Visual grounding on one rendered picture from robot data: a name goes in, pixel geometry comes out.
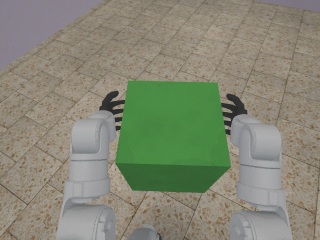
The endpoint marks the robot left thigh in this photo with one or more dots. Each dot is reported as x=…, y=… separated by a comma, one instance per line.
x=143, y=233

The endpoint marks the robot right upper arm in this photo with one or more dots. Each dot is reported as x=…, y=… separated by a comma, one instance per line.
x=258, y=225

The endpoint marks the left robot forearm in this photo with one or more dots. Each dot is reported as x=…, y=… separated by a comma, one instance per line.
x=89, y=153

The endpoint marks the left robot shin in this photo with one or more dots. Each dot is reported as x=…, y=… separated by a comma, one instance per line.
x=148, y=226

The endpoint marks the robot left hand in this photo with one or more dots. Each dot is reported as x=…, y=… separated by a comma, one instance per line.
x=107, y=105

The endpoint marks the robot left upper arm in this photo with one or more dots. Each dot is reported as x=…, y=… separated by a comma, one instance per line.
x=88, y=222

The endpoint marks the carton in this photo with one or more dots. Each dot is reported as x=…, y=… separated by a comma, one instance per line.
x=172, y=136

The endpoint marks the robot right hand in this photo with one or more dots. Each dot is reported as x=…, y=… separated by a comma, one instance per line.
x=237, y=109

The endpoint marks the right robot forearm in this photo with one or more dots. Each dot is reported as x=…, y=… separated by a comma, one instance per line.
x=260, y=158

